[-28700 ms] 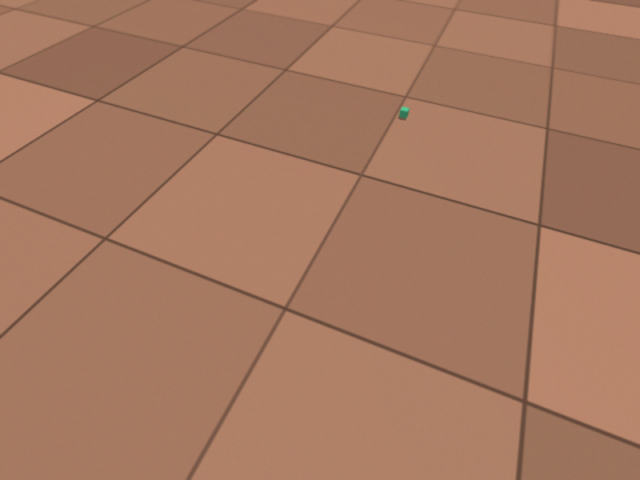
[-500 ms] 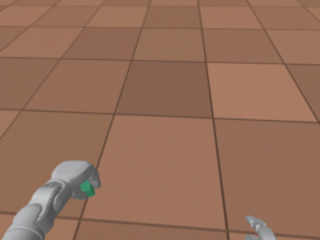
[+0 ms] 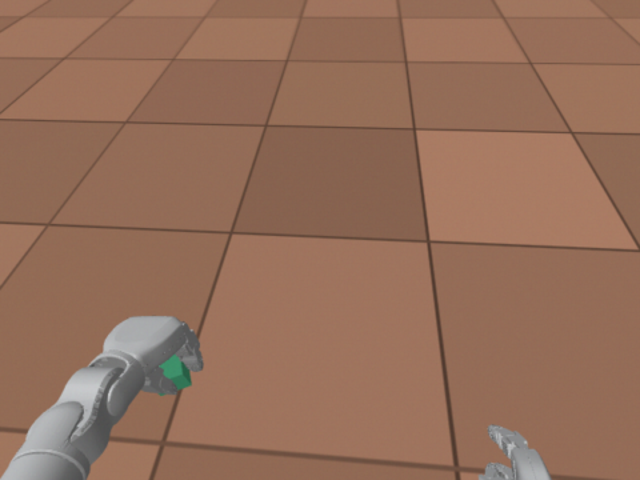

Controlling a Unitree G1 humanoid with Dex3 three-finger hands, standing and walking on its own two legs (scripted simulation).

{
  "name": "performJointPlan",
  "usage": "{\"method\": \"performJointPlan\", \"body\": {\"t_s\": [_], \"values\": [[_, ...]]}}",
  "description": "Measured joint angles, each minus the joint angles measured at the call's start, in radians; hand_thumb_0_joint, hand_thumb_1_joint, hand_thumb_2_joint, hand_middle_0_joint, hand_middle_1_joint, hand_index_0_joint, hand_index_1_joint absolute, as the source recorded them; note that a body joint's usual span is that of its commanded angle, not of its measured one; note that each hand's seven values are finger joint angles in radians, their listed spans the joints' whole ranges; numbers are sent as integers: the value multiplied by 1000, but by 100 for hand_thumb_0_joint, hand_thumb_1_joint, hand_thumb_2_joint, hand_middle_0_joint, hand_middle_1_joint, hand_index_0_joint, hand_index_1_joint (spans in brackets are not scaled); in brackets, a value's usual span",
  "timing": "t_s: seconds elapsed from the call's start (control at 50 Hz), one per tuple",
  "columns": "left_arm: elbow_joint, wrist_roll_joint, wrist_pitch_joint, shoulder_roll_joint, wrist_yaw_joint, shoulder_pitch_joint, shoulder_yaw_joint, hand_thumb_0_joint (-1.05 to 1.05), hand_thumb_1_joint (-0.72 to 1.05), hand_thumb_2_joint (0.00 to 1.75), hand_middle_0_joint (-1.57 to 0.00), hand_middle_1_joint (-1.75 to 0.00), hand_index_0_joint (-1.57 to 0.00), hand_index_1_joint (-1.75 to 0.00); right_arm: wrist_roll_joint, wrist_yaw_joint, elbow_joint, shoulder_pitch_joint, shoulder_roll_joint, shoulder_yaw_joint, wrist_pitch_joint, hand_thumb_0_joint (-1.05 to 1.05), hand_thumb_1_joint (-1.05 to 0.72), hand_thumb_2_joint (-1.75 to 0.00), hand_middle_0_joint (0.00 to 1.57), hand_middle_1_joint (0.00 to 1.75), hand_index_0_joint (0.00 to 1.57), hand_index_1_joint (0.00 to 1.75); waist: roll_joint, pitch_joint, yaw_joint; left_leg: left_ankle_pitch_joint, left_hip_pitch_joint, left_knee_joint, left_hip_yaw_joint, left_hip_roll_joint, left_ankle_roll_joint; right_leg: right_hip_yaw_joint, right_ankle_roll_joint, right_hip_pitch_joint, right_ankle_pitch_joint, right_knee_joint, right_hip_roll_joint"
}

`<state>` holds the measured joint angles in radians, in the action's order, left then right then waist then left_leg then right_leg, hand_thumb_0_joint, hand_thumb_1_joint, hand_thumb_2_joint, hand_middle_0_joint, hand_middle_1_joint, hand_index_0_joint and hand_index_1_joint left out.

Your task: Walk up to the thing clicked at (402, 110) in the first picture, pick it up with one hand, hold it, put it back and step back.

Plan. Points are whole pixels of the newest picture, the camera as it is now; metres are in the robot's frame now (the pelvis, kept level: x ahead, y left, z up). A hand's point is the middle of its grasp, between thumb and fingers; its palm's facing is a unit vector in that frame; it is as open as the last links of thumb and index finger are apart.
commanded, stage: hold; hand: left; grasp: from above
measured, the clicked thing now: (169, 371) +0.31 +0.22 -0.07
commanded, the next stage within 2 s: crouch in 0.34 s
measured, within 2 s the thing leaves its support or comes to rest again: rests again in 1.70 s
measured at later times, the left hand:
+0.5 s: hand (154, 367) +0.30 +0.22 -0.03, palm faces -0.48 -0.01 -0.88, open 5.0 cm
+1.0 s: hand (180, 396) +0.32 +0.24 -0.20, palm faces -0.41 +0.10 -0.90, open 5.9 cm
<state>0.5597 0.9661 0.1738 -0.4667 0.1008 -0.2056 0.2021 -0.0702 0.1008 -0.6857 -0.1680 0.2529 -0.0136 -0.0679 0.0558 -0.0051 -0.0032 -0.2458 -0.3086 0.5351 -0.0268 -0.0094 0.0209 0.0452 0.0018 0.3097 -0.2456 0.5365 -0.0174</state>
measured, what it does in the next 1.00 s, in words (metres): lowers itself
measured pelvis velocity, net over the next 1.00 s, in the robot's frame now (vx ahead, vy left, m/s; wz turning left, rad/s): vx -0.04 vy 0.00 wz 0.02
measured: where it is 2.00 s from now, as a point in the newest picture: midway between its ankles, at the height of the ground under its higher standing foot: outside the picture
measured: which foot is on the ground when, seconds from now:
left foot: down 0.00-1.00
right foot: down 0.00-1.00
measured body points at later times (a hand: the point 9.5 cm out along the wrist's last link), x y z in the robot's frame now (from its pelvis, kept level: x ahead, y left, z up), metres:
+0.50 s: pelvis +0.01 +0.00 +0.00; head +0.02 -0.02 +0.45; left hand +0.32 +0.22 +0.02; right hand +0.15 -0.26 -0.12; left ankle +0.02 +0.11 -0.73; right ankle +0.02 -0.12 -0.73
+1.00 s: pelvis -0.04 +0.00 -0.11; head +0.08 +0.02 +0.33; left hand +0.34 +0.24 -0.15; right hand +0.08 -0.28 -0.23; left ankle +0.02 +0.11 -0.73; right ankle +0.02 -0.12 -0.73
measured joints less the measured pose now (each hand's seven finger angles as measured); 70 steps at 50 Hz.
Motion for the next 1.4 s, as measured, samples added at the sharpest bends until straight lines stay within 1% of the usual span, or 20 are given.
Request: {"method": "performJointPlan", "body": {"t_s": [0.16, 0.3, 0.4, 0.5, 0.58, 0.62, 0.66, 0.7, 0.78, 0.86, 0.92, 0.96, 1.0, 1.08, 1.14, 1.2, 1.26, 1.34, 1.4], "values": [[5, 6, 12, -1, 3, 6, 12, -11, 57, 6, -99, -5, -119, -7, -2, 3, 4, 1, 1, -2, -10, 1, -91, -90, 20, 30, 20, 30, -2, 8, 3, 3, 7, -14, 3, -2, 0, -3, 0, -7, 1, -12, 2], [15, 15, 21, 0, -17, -4, -2, -11, 57, 6, -99, -4, -120, -7, 2, 3, -7, 1, -2, -5, -16, 1, -91, -90, 20, 30, 20, 30, -3, 7, 3, 2, 5, -17, 5, -2, -1, -5, -1, -7, 0, -17, 2], [41, 18, 12, 0, -28, -23, -7, -11, 57, 6, -99, -4, -121, -7, 0, 1, -14, -2, -2, -9, -24, 1, -91, -90, 20, 30, 20, 30, -2, 0, 1, 0, 9, -20, 5, -2, -1, -4, -1, -11, -2, -20, 2], [36, 10, 2, -4, -15, -13, -6, -11, 58, 5, -98, -5, -122, -8, -4, -3, -3, -11, -2, -13, -32, 1, -91, -90, 20, 30, 20, 30, -4, -4, -3, 0, 16, -25, 4, -1, 0, -3, 0, -18, -1, -27, 1], [42, 8, 21, -2, -16, -1, -2, -9, 58, 6, -96, -7, -118, -10, -6, -2, 5, -12, 1, -11, -39, 1, -91, -90, 20, 30, 20, 30, -7, -5, -6, -1, 9, -21, 5, -2, 0, -4, 0, -12, -2, -23, 2], [59, 15, 37, 1, -26, -1, -5, -9, 57, 7, -96, -8, -116, -10, -5, -3, 9, -8, 1, -9, -41, 1, -90, -90, 20, 30, 20, 30, -11, -5, -9, -5, -8, -8, 7, -3, 0, -6, 0, 5, -7, -10, 3], [84, 29, 62, 3, -48, -9, -10, -8, 57, 9, -95, -9, -114, -11, -1, -6, 13, -3, 0, -8, -43, 1, -90, -90, 20, 30, 20, 30, -17, -7, -11, -14, -42, 20, 9, -3, 0, -8, 0, 38, -16, 18, 3], [118, 54, 93, 2, -83, -27, -18, -7, 56, 10, -95, -10, -113, -11, 8, -14, 16, 3, -1, -9, -43, 1, -90, -90, 20, 30, 20, 30, -24, -15, -12, -31, -101, 72, 12, -3, -1, -12, -1, 95, -33, 68, 2], [206, 135, 142, -3, -178, -96, -36, -6, 54, 12, -95, -12, -110, -14, 29, -35, 21, 12, 2, -18, -44, 1, -90, -90, 20, 30, 21, 30, -35, -52, -16, -90, -289, 243, 23, 1, -4, -27, -1, 274, -90, 227, -4], [313, 215, 137, -5, -283, -182, -36, -5, 53, 13, -94, -14, -108, -16, 47, -61, 28, 8, 12, -34, -50, 1, -90, -90, 20, 30, 21, 30, -35, -92, -26, -154, -494, 432, 35, 5, -3, -41, 0, 469, -151, 404, -9], [411, 247, 118, -6, -346, -255, -36, -5, 53, 14, -93, -15, -108, -17, 58, -76, 22, 2, 19, -43, -50, 1, -90, -90, 20, 30, 21, 30, -37, -118, -39, -194, -646, 564, 39, 5, -1, -48, 3, 618, -191, 532, -10], [457, 257, 101, -9, -375, -296, -41, -4, 53, 14, -94, -16, -108, -17, 65, -82, 14, -5, 22, -49, -45, 1, -91, -90, 20, 30, 21, 30, -37, -129, -50, -216, -744, 646, 41, 5, 1, -51, 5, 714, -213, 612, -10], [482, 260, 83, -11, -392, -327, -45, -4, 53, 13, -94, -16, -108, -17, 71, -84, 3, -15, 24, -56, -39, 1, -91, -90, 20, 30, 21, 30, -35, -137, -62, -235, -835, 720, 43, 4, 3, -55, 6, 802, -232, 684, -10], [511, 260, 64, -12, -414, -378, -54, -3, 57, 14, -98, -16, -110, -17, 79, -82, -23, -45, 23, -65, -24, 1, -91, -90, 20, 30, 21, 30, -26, -156, -80, -267, -997, 851, 44, 2, 9, -60, 9, 961, -264, 810, -9], [540, 263, 52, -15, -429, -417, -69, -2, 63, 15, -103, -16, -112, -16, 88, -79, -42, -65, 18, -66, -11, 1, -91, -90, 20, 30, 21, 30, -21, -174, -95, -290, -1107, 944, 43, 1, 14, -61, 13, 1069, -287, 901, -8], [567, 270, 42, -26, -433, -451, -83, -1, 69, 14, -106, -16, -113, -14, 95, -80, -50, -78, 10, -63, 2, 1, -91, -90, 20, 30, 21, 30, -14, -186, -113, -310, -1206, 1030, 42, 1, 18, -62, 15, 1166, -308, 985, -8], [600, 272, 38, -40, -424, -485, -92, -1, 73, 12, -109, -15, -115, -12, 98, -86, -53, -81, 2, -57, 14, 1, -91, -90, 20, 30, 21, 30, -7, -190, -129, -326, -1296, 1105, 41, -1, 22, -64, 17, 1252, -325, 1060, -7], [636, 270, 49, -56, -411, -518, -106, 0, 78, 10, -112, -14, -117, -10, 104, -101, -52, -75, -7, -45, 32, 1, -91, -90, 20, 30, 21, 30, -1, -193, -143, -344, -1405, 1197, 44, -2, 26, -69, 19, 1357, -346, 1148, -5], [654, 278, 70, -67, -405, -532, -121, 0, 82, 8, -114, -12, -119, -8, 111, -114, -53, -63, -11, -34, 46, 1, -91, -90, 20, 30, 21, 30, -2, -196, -150, -359, -1486, 1264, 48, -4, 27, -75, 20, 1433, -363, 1214, -3]]}}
